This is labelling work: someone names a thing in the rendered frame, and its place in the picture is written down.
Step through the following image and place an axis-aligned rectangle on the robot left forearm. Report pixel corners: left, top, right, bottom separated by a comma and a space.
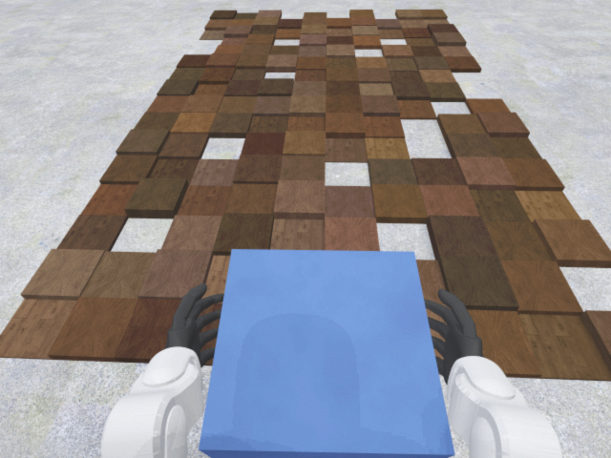
100, 346, 204, 458

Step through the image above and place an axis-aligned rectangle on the carton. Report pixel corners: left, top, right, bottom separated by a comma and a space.
199, 249, 455, 458

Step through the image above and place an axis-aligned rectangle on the robot right hand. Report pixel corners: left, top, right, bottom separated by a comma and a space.
424, 289, 484, 385

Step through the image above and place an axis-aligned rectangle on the robot right forearm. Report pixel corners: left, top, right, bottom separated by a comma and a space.
446, 356, 564, 458

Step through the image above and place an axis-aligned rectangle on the robot left hand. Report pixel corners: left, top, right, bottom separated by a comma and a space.
164, 283, 224, 367

